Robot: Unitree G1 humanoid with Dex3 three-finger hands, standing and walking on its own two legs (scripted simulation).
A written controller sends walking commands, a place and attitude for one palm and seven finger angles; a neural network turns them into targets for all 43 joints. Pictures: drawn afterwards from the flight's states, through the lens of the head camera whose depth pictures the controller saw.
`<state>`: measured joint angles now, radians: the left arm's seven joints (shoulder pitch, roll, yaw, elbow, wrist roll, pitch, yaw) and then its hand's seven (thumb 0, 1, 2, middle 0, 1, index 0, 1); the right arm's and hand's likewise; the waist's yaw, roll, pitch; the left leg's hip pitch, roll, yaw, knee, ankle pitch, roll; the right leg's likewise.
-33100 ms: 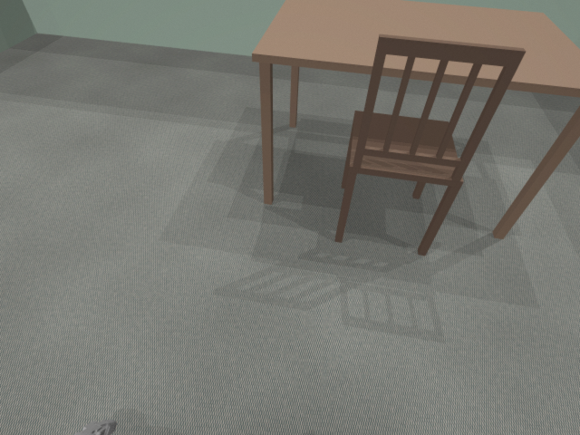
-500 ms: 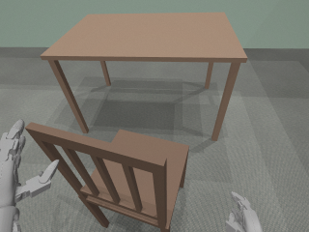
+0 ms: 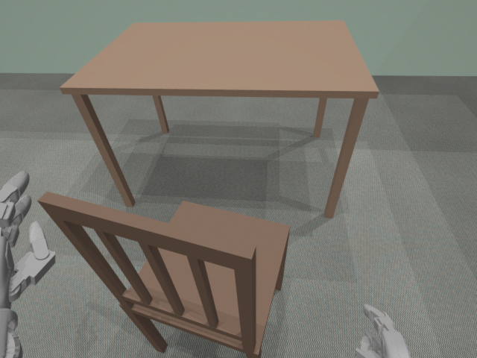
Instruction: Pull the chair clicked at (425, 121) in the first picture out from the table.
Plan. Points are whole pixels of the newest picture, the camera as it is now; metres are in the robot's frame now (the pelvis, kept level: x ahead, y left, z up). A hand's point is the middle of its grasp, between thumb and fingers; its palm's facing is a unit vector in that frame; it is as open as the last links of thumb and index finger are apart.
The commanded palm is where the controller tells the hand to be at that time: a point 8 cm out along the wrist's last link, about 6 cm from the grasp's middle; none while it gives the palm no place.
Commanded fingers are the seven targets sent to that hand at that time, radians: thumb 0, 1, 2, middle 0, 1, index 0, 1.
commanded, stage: step back with the hand held close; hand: left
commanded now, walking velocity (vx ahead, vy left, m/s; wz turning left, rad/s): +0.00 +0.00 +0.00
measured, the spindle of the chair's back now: (165, 281) +0.28 +0.20 -0.09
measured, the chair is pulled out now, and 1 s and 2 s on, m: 0.57 0.57 0.57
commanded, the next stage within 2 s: stop stepping back and stand still in 1.80 s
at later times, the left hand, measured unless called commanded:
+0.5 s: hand (36, 283) +0.15 +0.27 +0.15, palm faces +0.39 -0.75 -0.53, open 7.4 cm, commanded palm +0.10 +0.31 +0.18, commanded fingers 0.00 0.90 0.90 -0.20 -0.30 -0.20 -0.30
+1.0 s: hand out of the picture +0.10 +0.28 +0.16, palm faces +0.46 -0.73 -0.50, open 7.4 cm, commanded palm +0.04 +0.31 +0.18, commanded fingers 0.00 0.90 0.90 -0.20 -0.30 -0.20 -0.30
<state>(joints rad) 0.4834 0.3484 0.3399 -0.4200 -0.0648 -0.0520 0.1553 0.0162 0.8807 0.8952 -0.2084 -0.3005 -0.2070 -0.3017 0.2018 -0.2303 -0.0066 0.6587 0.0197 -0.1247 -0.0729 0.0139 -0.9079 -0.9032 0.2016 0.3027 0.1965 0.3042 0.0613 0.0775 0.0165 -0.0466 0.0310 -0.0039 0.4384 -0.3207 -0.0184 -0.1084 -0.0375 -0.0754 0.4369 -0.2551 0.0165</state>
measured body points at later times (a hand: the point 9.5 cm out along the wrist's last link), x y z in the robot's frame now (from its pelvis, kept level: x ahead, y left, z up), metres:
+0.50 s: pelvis -0.04 +0.01 +0.00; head -0.02 -0.01 +0.45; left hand +0.13 +0.31 +0.18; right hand +0.13 -0.23 -0.10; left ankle -0.05 +0.13 -0.74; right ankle -0.01 -0.13 -0.74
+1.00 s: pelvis -0.10 +0.01 -0.01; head -0.08 +0.01 +0.44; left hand +0.07 +0.31 +0.19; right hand +0.06 -0.23 -0.10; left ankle -0.05 +0.13 -0.74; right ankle -0.01 -0.13 -0.74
